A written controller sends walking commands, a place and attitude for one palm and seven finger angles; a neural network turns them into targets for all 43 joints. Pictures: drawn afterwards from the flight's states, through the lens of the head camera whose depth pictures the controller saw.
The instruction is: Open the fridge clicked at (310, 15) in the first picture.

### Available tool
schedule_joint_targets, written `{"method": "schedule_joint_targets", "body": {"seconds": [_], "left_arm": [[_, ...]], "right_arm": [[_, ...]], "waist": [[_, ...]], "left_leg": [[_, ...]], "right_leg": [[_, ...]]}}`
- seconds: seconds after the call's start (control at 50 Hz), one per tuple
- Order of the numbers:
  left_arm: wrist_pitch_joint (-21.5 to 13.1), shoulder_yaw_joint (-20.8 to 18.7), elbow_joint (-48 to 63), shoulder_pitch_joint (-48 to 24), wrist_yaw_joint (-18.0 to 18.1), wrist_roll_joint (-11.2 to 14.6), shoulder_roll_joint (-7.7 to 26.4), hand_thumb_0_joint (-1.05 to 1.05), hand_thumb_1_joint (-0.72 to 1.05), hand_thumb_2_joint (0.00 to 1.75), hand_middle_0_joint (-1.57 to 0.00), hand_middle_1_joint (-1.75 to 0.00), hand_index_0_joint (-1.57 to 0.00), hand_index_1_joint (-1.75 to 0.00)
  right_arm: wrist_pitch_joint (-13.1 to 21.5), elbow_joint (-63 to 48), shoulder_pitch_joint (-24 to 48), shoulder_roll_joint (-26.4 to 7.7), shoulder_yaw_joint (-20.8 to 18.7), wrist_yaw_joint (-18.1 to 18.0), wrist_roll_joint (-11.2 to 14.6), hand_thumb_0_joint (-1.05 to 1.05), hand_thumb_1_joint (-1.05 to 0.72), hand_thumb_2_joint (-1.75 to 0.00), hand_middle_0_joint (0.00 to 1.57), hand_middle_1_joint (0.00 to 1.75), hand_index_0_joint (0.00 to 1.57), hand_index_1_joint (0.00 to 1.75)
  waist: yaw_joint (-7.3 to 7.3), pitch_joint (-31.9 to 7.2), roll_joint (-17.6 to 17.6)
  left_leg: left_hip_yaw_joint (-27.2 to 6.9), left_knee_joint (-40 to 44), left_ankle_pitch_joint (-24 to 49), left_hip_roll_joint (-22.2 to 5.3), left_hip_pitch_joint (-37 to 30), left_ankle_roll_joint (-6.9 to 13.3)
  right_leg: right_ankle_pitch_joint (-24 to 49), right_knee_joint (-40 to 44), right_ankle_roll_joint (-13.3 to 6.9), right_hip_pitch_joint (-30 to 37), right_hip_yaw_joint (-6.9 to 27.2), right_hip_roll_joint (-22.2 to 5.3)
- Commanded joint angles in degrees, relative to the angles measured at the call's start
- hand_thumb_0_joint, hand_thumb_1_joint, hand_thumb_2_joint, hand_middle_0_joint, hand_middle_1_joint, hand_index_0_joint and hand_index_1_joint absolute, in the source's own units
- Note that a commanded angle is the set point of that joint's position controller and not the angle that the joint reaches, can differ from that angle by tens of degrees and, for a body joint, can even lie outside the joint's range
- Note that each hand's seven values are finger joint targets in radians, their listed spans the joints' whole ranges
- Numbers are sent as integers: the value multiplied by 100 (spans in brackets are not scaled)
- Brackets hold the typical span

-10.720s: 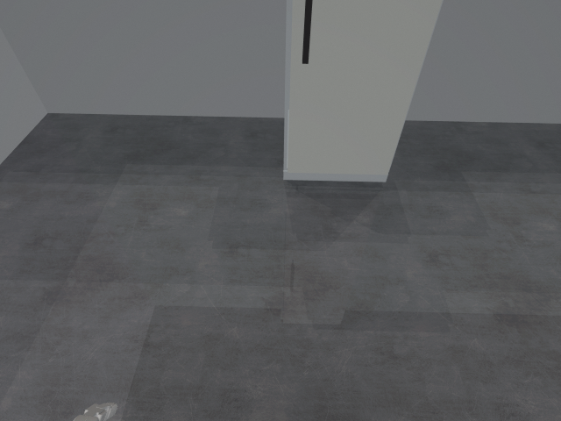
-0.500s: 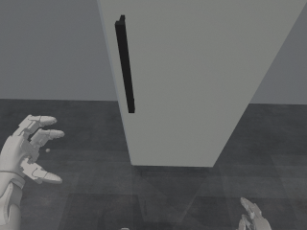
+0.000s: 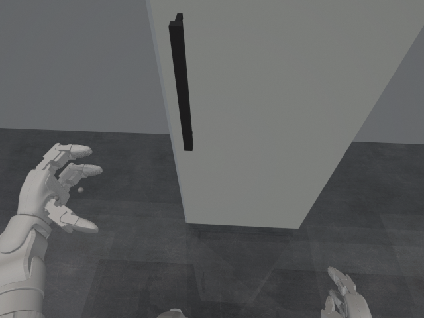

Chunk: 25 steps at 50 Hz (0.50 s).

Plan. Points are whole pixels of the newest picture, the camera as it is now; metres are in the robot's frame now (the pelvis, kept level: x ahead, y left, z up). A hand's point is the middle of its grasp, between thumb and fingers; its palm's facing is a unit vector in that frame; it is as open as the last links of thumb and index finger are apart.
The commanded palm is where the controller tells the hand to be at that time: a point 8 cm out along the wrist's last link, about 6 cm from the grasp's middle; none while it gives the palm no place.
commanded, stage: move the hooked fingers beside the handle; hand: left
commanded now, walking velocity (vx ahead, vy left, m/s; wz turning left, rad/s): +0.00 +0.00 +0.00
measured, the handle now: (184, 93) +0.56 +0.11 +0.11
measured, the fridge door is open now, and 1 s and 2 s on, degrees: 0 0 0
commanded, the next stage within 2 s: none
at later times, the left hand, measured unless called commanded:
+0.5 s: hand (110, 161) +0.37 +0.23 +0.09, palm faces +0.01 -1.00 +0.00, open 14.0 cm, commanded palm +0.35 +0.28 +0.09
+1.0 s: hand (135, 137) +0.44 +0.20 +0.09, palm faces +0.01 -1.00 +0.00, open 14.0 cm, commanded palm +0.42 +0.25 +0.09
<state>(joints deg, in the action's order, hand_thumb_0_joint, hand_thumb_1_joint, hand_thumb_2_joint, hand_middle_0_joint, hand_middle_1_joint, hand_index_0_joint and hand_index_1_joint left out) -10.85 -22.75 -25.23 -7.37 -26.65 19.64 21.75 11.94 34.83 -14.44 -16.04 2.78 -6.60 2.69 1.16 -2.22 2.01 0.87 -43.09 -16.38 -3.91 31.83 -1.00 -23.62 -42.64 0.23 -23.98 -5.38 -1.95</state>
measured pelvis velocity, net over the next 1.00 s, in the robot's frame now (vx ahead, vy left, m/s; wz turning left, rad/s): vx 0.00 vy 0.00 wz -0.03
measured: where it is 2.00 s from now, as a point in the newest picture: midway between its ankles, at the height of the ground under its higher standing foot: outside the picture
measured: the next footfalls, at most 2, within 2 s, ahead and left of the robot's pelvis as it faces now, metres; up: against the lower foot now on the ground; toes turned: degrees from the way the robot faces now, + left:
none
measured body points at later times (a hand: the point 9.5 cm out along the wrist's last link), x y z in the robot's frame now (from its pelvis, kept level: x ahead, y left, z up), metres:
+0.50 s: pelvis +0.01 +0.01 +0.00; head +0.05 +0.01 +0.45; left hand +0.36 +0.28 +0.09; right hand +0.12 -0.25 -0.10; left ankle +0.06 +0.13 -0.71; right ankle -0.02 -0.12 -0.71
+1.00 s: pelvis +0.00 +0.00 -0.01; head +0.06 +0.00 +0.44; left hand +0.43 +0.26 +0.09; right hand +0.07 -0.27 -0.12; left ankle +0.06 +0.13 -0.71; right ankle -0.02 -0.12 -0.71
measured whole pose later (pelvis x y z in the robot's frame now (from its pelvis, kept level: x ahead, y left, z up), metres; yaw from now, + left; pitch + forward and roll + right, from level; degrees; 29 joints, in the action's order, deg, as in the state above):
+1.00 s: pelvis +0.00 +0.00 -0.01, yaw -1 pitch +10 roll -1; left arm -16.3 -19.5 -52.6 -36.2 -16.0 11.0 22.9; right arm 2.2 37.6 -18.5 -15.7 1.5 -3.8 1.6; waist -3.9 -3.4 1.2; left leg 1.7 -46.8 -17.7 -4.7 39.6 -0.9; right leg -24.6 -46.6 0.2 -32.4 -4.1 -1.4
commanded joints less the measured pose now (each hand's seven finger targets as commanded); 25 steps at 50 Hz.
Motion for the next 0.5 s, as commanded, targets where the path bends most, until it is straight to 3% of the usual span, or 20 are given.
{"method": "schedule_joint_targets", "body": {"seconds": [0.0, 0.04, 0.06, 0.12, 0.16, 0.22, 0.26, 0.28, 0.36, 0.4, 0.42, 0.44, 0.46, 0.48], "left_arm": [[-437, -152, 1323, -1983, 90, -5, 1336, 0, -50, 30, -30, -120, -30, -120], [-416, -229, 1174, -2126, 213, -47, 1421, 0, -50, 30, -30, -120, -30, -120], [-399, -412, 978, -1948, 258, -26, 1566, 0, -50, 30, -30, -120, -30, -120], [-320, -337, 817, -1948, 386, -83, 1414, 0, -50, 30, -30, -120, -30, -120], [-269, -471, 688, -1882, 468, -126, 1539, 0, -50, 30, -30, -120, -30, -120], [-289, -239, 827, -2082, 558, -209, 1320, 0, -50, 30, -30, -120, -30, -120], [-367, -295, 752, -2144, 600, -209, 1396, 0, -50, 30, -30, -120, -30, -120], [-438, -145, 915, -2423, 600, -228, 1303, 0, -50, 30, -30, -120, -30, -120], [-611, 34, 883, -2860, 640, -255, 1164, 0, -50, 30, -30, -120, -30, -120], [-618, 196, 807, -2920, 667, -310, 1001, 0, -50, 30, -30, -120, -30, -120], [-607, 111, 652, -3066, 712, -334, 1118, 0, -50, 30, -30, -120, -30, -120], [-608, 146, 585, -3122, 740, -374, 1105, 0, -50, 30, -30, -120, -30, -120], [-589, 195, 471, -3124, 776, -399, 1075, 0, -50, 30, -30, -120, -30, -120], [-581, 242, 477, -3215, 810, -422, 1024, 0, -50, 30, -30, -120, -30, -120]], "right_arm": [[288, -760, 161, -706, -353, -75, 16, 0, -90, -90, 20, 30, 20, 30], [255, -726, 120, -721, -359, -48, 1, 0, -90, -90, 20, 30, 20, 30], [224, -716, 61, -748, -356, -29, -20, 0, -90, -90, 20, 30, 20, 30], [124, -772, 126, -721, -357, 31, 6, 0, -90, -90, 20, 30, 20, 30], [54, -787, 75, -726, -356, 66, -14, 0, -90, -90, 20, 30, 20, 30], [-24, -842, 43, -707, -381, 117, -9, 0, -90, -90, 20, 30, 20, 30], [-75, -812, -50, -740, -394, 124, -24, 0, -90, -90, 20, 30, 20, 30], [-84, -813, -23, -736, -396, 129, -8, 0, -90, -90, 20, 30, 20, 30], [-128, -688, -143, -743, -415, 116, -32, 0, -90, -90, 20, 30, 20, 30], [-148, -661, -148, -726, -426, 133, -24, 0, -90, -90, 20, 30, 20, 30], [-176, -589, -185, -747, -439, 121, -31, 0, -90, -90, 20, 30, 20, 30], [-198, -578, -183, -749, -442, 123, -27, 0, -90, -90, 20, 30, 20, 30], [-223, -570, -215, -759, -428, 130, -37, 0, -90, -90, 20, 30, 20, 30], [-238, -579, -190, -751, -435, 142, -29, 0, -90, -90, 20, 30, 20, 30]], "waist": [[-153, -1517, 446], [-161, -1588, 337], [-89, -1551, -6], [-70, -1462, 143], [13, -1438, 197], [-72, -1504, 305], [-103, -1521, -10], [-192, -1562, 144], [-283, -1699, 197], [-301, -1725, 397], [-339, -1692, 197], [-314, -1673, 327], [-328, -1620, 149], [-322, -1689, 236]], "left_leg": [[-149, 522, 556, 362, -1622, 252], [-160, 518, 594, 352, -1608, 241], [-189, 512, 657, 343, -1462, 252], [-122, 565, 648, 355, -1358, 226], [-103, 564, 720, 354, -1294, 225], [-80, 556, 799, 342, -1363, 219], [-87, 507, 838, 326, -1295, 243], [-86, 501, 835, 326, -1373, 243], [-136, 428, 895, 309, -1537, 240], [-153, 432, 881, 312, -1600, 223], [-176, 428, 843, 298, -1558, 224], [-189, 449, 783, 300, -1552, 209], [-207, 440, 766, 297, -1500, 229], [-199, 444, 768, 297, -1518, 223]], "right_leg": [[1141, 741, -80, -353, 259, 333], [1203, 713, -72, -335, 226, 342], [1260, 696, -73, -224, 214, 371], [1346, 664, -57, -242, 204, 337], [1411, 650, -83, -153, 205, 341], [1521, 611, -74, -235, 182, 354], [1561, 609, -74, -171, 196, 383], [1576, 598, -68, -260, 207, 385], [1580, 539, -91, -356, 182, 415], [1560, 529, -90, -468, 174, 396], [1536, 536, -82, -488, 162, 396], [1434, 529, -92, -544, 160, 390], [1403, 525, -97, -529, 149, 404], [1420, 522, -91, -558, 159, 381]]}}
